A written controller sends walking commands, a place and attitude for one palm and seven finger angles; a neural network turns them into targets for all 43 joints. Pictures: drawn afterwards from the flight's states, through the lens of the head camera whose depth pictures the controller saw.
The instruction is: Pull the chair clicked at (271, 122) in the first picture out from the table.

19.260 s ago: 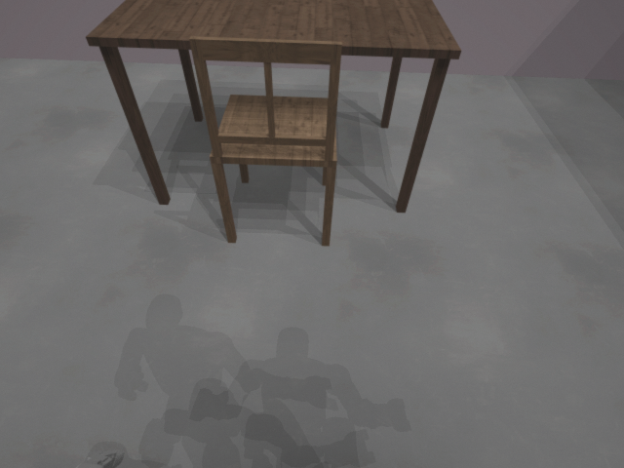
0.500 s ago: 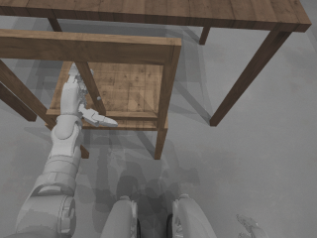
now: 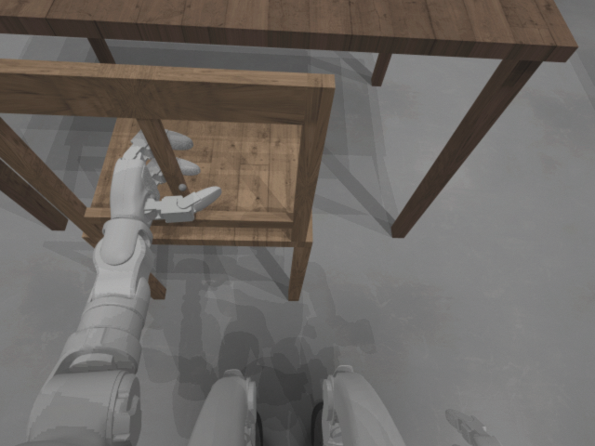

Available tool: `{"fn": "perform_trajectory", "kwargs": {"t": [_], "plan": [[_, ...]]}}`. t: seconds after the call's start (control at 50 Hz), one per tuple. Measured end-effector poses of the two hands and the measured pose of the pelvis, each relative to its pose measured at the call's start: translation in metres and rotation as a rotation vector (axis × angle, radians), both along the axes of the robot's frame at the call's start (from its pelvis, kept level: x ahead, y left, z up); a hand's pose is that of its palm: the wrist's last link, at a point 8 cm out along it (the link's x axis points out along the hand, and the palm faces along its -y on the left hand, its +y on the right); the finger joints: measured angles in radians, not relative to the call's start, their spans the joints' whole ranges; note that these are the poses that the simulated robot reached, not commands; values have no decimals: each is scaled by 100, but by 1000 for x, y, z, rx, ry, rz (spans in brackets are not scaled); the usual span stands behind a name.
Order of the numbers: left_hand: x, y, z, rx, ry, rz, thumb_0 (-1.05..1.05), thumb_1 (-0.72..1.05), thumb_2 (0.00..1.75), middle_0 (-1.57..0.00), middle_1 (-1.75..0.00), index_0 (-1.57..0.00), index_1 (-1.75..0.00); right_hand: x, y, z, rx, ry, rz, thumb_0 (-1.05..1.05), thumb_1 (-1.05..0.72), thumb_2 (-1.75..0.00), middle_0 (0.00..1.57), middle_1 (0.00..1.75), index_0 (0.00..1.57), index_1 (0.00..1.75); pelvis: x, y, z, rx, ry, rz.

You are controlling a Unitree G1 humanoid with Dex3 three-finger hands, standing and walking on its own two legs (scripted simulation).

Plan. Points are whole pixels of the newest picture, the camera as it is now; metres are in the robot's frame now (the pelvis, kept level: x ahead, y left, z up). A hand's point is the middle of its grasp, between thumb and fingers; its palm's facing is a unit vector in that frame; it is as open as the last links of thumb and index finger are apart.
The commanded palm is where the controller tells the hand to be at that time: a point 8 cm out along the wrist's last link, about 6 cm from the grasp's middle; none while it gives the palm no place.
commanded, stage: hook a spindle and tug to test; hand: left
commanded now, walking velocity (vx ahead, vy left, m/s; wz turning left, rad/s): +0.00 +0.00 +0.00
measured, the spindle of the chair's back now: (173, 174) +0.48 +0.17 +0.01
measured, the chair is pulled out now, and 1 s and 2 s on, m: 0.00 0.03 0.16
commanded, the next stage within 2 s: step backward, pulling the chair out in 0.82 s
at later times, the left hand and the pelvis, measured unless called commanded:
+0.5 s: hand (182, 193) +0.44 +0.15 +0.03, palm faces -0.02 -1.00 -0.01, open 5.2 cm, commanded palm +0.40 +0.19 +0.03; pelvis +0.01 +0.00 +0.01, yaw -1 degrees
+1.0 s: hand (177, 204) +0.42 +0.15 +0.03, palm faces -0.01 -1.00 -0.07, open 5.2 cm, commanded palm +0.39 +0.20 +0.03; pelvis +0.01 +0.00 +0.02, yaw +0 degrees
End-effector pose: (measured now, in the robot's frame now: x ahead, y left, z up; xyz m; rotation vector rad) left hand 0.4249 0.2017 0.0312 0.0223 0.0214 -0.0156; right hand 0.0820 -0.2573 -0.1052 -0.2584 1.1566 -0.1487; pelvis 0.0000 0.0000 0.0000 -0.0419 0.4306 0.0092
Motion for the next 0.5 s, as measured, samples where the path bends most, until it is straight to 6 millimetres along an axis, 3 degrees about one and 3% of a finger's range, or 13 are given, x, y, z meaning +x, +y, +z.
{"fn": "perform_trajectory", "kwargs": {"t": [0.26,0.5], "plan": [[0,-1,0,-7,-2,6,0,74,83,-45,-139,-45,-144,7,2,2,5,-12,0,0,-90,-90,20,30,21,30,3,2,1,-1,1,-2],[-9,-1,0,-8,3,-5,1,76,80,-42,-140,-42,-145,21,7,7,21,-35,-2,1,-90,-90,20,30,21,30,12,3,6,2,-2,-10]]}}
